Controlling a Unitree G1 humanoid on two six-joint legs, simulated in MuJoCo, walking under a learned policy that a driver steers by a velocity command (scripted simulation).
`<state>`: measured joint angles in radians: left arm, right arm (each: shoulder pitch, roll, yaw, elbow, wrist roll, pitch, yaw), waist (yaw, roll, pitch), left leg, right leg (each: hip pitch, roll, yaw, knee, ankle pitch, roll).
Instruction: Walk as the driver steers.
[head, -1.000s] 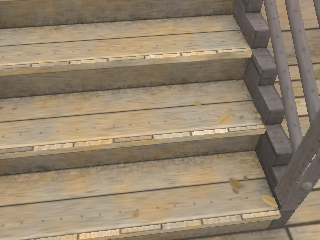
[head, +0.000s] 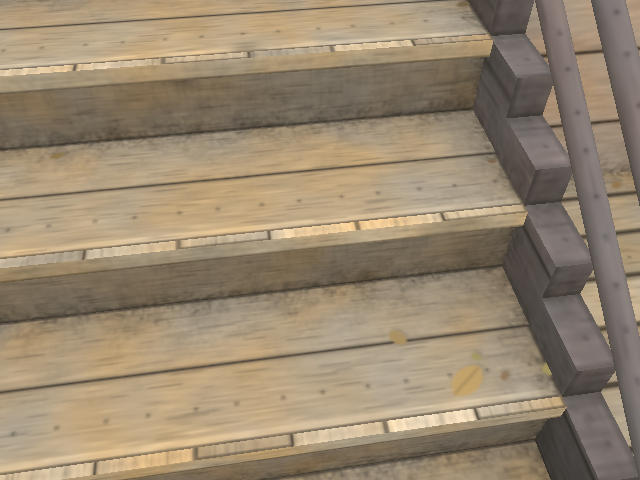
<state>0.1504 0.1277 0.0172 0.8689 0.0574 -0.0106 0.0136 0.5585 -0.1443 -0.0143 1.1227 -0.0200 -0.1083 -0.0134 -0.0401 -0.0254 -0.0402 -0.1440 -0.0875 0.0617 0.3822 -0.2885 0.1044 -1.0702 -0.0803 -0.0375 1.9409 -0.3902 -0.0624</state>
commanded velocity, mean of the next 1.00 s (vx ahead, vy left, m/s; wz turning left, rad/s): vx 0.50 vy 0.00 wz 0.38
